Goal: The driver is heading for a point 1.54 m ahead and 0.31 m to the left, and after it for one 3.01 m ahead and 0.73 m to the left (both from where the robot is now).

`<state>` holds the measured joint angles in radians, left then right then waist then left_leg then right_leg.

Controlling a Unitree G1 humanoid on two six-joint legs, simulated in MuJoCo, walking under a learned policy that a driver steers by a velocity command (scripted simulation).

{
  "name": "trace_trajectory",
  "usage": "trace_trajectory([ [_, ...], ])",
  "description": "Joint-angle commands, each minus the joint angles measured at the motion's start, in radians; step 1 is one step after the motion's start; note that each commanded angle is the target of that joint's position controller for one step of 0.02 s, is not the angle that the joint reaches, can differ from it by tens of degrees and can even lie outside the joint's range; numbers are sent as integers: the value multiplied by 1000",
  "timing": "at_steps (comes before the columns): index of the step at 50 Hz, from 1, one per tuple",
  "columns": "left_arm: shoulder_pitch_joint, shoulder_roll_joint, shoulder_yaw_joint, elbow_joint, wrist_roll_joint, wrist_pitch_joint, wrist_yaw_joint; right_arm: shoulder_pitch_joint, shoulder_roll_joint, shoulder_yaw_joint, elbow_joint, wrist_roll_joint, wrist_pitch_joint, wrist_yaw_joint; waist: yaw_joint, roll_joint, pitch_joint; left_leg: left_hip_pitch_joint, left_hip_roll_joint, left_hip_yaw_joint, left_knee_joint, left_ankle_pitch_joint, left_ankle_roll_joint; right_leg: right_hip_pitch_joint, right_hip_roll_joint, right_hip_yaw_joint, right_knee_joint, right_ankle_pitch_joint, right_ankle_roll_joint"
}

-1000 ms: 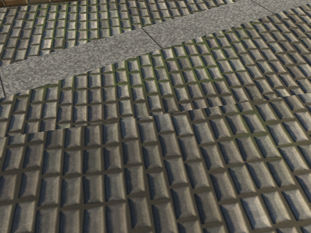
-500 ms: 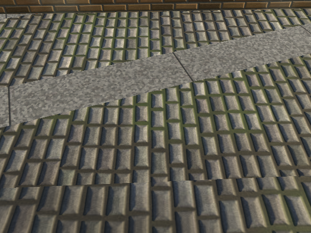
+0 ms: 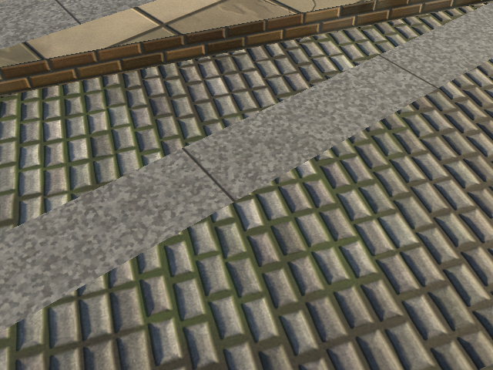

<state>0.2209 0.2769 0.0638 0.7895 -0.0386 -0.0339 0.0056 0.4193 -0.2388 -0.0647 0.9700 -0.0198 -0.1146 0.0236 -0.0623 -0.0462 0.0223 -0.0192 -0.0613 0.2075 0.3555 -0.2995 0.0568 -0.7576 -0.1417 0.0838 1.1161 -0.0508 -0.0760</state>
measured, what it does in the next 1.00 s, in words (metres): goes down, turning left: right foot, then left foot 0.16 m lower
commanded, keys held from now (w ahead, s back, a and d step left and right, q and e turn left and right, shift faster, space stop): e+shift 0.08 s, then q+shift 0.52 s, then w+q+shift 0.12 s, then w+shift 0.18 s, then w+e+shift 0.10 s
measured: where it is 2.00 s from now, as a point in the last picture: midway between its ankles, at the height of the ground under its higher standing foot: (159, 184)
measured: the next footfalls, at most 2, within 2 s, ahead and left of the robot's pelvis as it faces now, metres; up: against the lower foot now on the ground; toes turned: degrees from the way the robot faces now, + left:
right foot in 0.14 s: +0.29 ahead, -0.08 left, +0.00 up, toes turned -5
left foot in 0.74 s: +0.40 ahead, +0.22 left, -0.16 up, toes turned +19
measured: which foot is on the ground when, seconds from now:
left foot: down 0.00-0.14, up 0.16-0.72, down 0.74-1.00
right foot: up 0.00-0.12, down 0.14-0.74, up 0.76-1.00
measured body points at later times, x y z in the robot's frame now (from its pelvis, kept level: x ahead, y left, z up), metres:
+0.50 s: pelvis +0.25 +0.02 -0.02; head +0.29 +0.02 +0.43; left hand +0.32 +0.30 -0.14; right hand +0.43 -0.23 -0.13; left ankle +0.34 +0.20 -0.66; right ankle +0.25 -0.07 -0.74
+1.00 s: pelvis +0.49 +0.19 -0.18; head +0.48 +0.21 +0.27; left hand +0.54 +0.46 -0.29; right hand +0.56 -0.04 -0.32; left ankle +0.36 +0.20 -0.90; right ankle +0.71 +0.09 -0.79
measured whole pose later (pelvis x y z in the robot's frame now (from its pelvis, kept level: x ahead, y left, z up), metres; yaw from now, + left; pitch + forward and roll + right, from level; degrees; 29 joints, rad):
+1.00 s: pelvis +0.49 +0.19 -0.18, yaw +22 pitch +3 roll +0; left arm 0.21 0.19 0.03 0.71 0.00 -0.09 0.02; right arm 0.47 -0.16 -0.03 0.93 -0.01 -0.06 0.00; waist -0.01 -0.05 -0.07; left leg -0.16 -0.13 -0.02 0.59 -0.48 0.11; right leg -0.96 -0.13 0.04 1.17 0.06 0.03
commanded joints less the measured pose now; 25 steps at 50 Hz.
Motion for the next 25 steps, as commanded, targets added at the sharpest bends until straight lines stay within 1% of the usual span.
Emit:
trace_trajectory([
  [1, -7, 16, 4, -70, 39, -22, -26, -231, -90, -1, -122, -9, -26, -49, 98, 60, 143, -354, 146, 49, -130, 687, -32, 206, 50, -131, -286, 278, 15],
  [2, -30, 4, 5, -75, 36, -30, -43, -187, -111, -2, -119, -16, -21, -68, 74, 44, 77, -309, 154, 61, -93, 787, -42, 270, 94, -196, -301, 357, 14],
  [3, 8, -11, 6, -81, 38, -33, -61, -175, -162, -11, -120, -9, -19, -85, 94, 91, 44, -305, 179, 72, -23, 882, -35, 352, 115, -225, -329, 351, 26],
  [4, 150, 36, 29, -56, 51, -32, -79, -231, -207, -19, -150, -8, -17, -99, 156, 122, -45, -246, 223, 61, 92, 1124, -29, 455, 139, -223, -231, 348, 10],
  [5, 314, 91, 55, -16, 54, -29, -77, -305, -227, -21, -190, 5, -14, -94, 237, 140, -131, -278, 225, 55, 241, 1239, -10, 641, 196, -259, -132, 316, 0],
  [6, 479, 162, 88, 26, 52, -18, -58, -365, -238, -25, -206, 41, -15, -85, 329, 150, -185, -358, 237, 3, 447, 1259, 1, 844, 228, -232, -146, 222, -35],
  [7, 641, 191, 99, 60, 58, -6, -28, -478, -238, -28, -208, 90, -26, -58, 468, 16, -143, -422, 167, -6, 915, 892, -48, 940, 178, -159, -373, 330, -106],
  [8, 492, 127, 53, 77, 55, -14, -13, -372, -57, 11, -223, 66, -39, -17, 303, -403, 38, -589, -34, -31, 1340, -378, -65, 810, 85, -5, -579, 775, -150],
  [9, 293, 74, 4, 2, 102, -46, -21, -5, 33, 42, -174, 78, -50, 11, 57, -406, -134, -679, -74, -391, 1340, -411, -1, 795, -133, 431, -607, 800, -335],
  [10, 225, 57, 9, -52, 74, -55, -49, -27, -95, 15, -141, 84, -34, 6, 98, -109, -100, -573, -48, -406, 1241, -323, 23, 617, -135, 378, -679, 748, -307],
  [11, 182, 116, 25, -49, 52, -64, -66, -56, -109, 0, -153, 79, -7, -7, 52, 53, -53, -605, -38, -400, 1203, -259, 15, 539, -162, 324, -673, 598, -290],
  [12, 118, 122, 22, -53, 46, -73, -76, -79, -102, 0, -160, 49, 25, -34, 18, 155, -74, -571, 15, -373, 1138, -199, 7, 441, -173, 324, -711, 510, -281],
  [13, 61, 111, 15, -51, 45, -86, -74, -78, -95, 1, -167, 47, 59, -48, -12, 117, -68, -577, 66, -400, 1060, -181, -10, 364, -207, 340, -667, 459, -293],
  [14, 31, 76, 5, -56, 46, -86, -59, -104, -99, 2, -183, 33, 89, -49, -8, 150, -68, -565, 105, -386, 971, -165, -30, 319, -184, 298, -654, 478, -272],
  [15, 37, 91, 7, -50, 62, -76, -40, -147, -82, 6, -216, 23, 100, -48, 3, 118, -96, -576, 99, -350, 953, -107, -47, 328, -172, 249, -655, 560, -269],
  [16, 53, 132, 16, -60, 79, -65, -19, -149, -74, 6, -230, 27, 104, -46, 8, 107, -170, -568, 89, -312, 972, 21, -66, 375, -150, 186, -643, 587, -271],
  [17, 60, 151, 21, -73, 87, -59, 2, -148, -99, 1, -246, 26, 103, -38, 27, 65, -215, -618, 97, -323, 1029, 117, -72, 442, -187, 177, -614, 606, -272],
  [18, 70, 146, 21, -82, 69, -55, 15, -189, -138, -16, -268, 40, 111, -32, 35, 59, -184, -701, 109, -333, 962, 166, -77, 473, -135, 88, -624, 428, -239],
  [19, 99, 117, 21, -80, 49, -56, 42, -277, -146, -21, -304, 50, 114, -23, 78, -4, -155, -806, 134, -365, 936, 197, -78, 537, -146, 79, -611, 199, -201],
  [20, 124, 103, 18, -79, 41, -51, 59, -325, -134, -20, -333, 45, 119, -18, 102, -23, -138, -869, 142, -366, 921, 202, -81, 575, -152, 70, -608, 118, -188],
  [21, 147, 97, 19, -77, 43, -47, 70, -363, -120, -19, -358, 39, 123, -13, 118, -42, -121, -920, 145, -359, 918, 207, -84, 603, -163, 66, -605, 71, -180],
  [22, 154, 101, 23, -82, 49, -42, 75, -383, -116, -21, -376, 37, 128, -8, 125, -54, -110, -950, 148, -352, 913, 201, -88, 615, -176, 58, -603, 38, -172],
  [23, 123, 100, 24, -93, 51, -33, 82, -390, -108, -20, -386, 35, 138, -7, 115, -48, -70, -931, 140, -340, 811, 272, -96, 554, -143, -1, -603, -81, -152],
  [24, 118, 101, 28, -102, 49, -27, 91, -412, -111, -22, -402, 28, 144, -3, 121, -50, -61, -903, 139, -325, 746, 402, -110, 525, -151, -22, -576, -162, -132],
  [25, 118, 98, 28, -106, 51, -24, 95, -424, -107, -24, -407, 23, 147, 4, 133, -44, -59, -886, 134, -307, 689, 481, -119, 520, -153, -54, -549, -196, -113],
])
